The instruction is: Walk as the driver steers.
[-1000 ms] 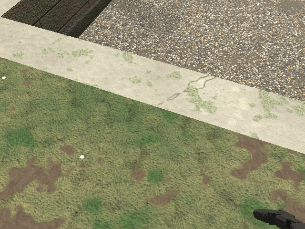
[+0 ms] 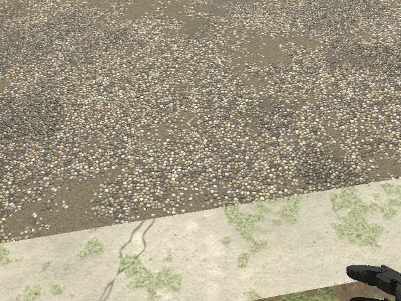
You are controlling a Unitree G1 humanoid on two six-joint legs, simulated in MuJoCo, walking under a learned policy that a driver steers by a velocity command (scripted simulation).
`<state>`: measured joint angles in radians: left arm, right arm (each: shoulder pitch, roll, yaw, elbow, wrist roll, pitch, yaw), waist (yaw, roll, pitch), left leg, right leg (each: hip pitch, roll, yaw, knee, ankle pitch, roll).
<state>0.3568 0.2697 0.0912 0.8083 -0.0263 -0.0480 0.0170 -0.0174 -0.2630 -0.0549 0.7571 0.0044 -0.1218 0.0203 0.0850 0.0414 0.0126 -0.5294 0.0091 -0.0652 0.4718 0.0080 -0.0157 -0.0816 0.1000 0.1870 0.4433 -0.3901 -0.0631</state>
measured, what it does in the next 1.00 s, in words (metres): walks ahead: left foot, then right foot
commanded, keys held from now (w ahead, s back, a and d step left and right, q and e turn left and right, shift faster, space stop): w+e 0.40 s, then e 0.02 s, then q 0.58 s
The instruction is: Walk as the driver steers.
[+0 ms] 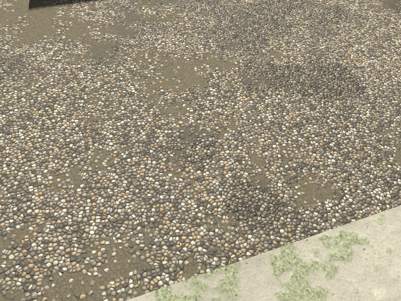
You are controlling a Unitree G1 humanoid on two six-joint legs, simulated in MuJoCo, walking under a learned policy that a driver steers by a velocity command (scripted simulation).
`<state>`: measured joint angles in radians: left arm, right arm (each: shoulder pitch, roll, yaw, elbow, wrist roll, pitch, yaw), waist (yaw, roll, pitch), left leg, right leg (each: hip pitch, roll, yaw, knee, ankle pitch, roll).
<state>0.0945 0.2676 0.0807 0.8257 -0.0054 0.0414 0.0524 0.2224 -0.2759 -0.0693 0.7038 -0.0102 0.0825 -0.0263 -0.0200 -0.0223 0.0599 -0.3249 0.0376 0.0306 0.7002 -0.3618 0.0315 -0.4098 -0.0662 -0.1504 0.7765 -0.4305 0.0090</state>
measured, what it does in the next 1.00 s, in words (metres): steps on the spot, turning left: right foot, then left foot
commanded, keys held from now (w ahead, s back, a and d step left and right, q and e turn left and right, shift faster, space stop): q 0.54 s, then w+q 0.08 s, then w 0.38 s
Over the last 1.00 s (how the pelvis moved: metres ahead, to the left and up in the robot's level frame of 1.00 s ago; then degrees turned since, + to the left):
0.30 -0.03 -0.01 -6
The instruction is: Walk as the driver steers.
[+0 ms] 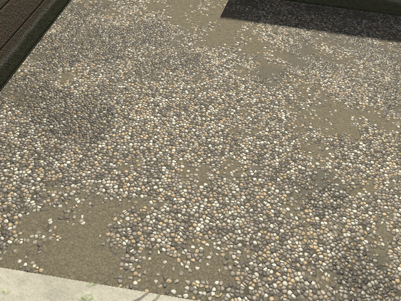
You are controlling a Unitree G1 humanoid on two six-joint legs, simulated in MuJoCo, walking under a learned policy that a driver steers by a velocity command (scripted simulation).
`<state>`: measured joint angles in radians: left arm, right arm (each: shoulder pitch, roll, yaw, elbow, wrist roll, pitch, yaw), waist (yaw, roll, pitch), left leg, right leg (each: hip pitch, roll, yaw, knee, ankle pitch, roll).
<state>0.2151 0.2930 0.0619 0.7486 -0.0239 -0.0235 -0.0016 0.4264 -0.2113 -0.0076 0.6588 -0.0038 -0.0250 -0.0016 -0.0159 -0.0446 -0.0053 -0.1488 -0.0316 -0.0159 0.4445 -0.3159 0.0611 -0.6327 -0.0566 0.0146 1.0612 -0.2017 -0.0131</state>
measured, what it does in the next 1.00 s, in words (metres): walks ahead: right foot, then left foot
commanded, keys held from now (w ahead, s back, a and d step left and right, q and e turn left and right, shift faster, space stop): w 1.00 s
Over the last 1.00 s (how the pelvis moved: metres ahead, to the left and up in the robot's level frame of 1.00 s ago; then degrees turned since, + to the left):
0.00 0.03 0.02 28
